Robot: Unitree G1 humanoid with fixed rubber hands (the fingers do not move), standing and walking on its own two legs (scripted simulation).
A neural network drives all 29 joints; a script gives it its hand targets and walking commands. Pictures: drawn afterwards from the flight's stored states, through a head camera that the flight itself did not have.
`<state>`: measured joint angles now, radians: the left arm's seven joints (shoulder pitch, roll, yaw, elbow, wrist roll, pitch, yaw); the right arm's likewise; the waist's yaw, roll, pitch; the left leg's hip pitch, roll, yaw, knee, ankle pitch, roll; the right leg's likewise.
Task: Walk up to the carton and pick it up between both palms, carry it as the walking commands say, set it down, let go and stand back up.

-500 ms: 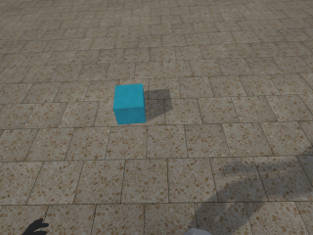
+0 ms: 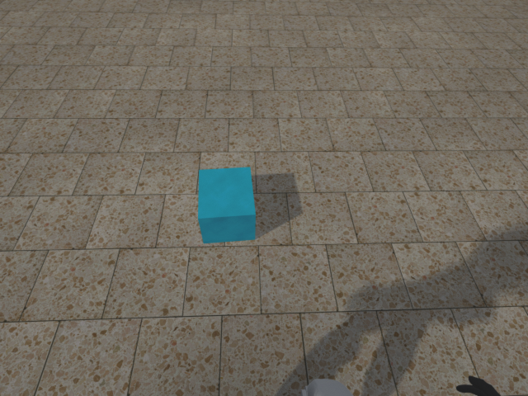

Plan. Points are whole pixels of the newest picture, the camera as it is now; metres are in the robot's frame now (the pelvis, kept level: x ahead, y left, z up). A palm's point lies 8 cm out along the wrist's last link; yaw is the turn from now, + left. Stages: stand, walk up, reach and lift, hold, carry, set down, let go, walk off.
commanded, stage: walk up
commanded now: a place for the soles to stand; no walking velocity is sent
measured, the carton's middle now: (227, 204) +0.94 +0.14 -0.67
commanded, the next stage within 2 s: none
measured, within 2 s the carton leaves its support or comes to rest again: neither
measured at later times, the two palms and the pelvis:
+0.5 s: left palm out of the picture +0.20 +0.42 -0.06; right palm (418, 300) +0.29 -0.27 -0.09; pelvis +0.17 +0.06 +0.00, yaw +0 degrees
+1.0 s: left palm (28, 210) +0.46 +0.47 -0.06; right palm (364, 288) +0.33 -0.19 -0.13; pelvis +0.34 +0.14 -0.02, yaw -5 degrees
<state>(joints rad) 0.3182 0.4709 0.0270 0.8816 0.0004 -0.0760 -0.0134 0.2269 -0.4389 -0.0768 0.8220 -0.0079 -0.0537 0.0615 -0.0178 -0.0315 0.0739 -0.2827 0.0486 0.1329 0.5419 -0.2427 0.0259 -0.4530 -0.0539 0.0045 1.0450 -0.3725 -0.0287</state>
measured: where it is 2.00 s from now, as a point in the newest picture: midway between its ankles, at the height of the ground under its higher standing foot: (210, 322)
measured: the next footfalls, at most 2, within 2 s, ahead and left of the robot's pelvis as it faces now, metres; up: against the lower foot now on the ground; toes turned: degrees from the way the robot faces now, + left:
right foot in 0.24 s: +0.24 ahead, -0.10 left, +0.00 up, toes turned -7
left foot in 0.58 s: +0.33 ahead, +0.25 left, +0.00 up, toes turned +5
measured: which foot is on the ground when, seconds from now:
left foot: down 0.00-0.24, up 0.26-0.56, down 0.58-0.98, up 1.00-1.00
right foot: up 0.00-0.22, down 0.24-0.60, up 0.62-0.96, down 0.98-1.00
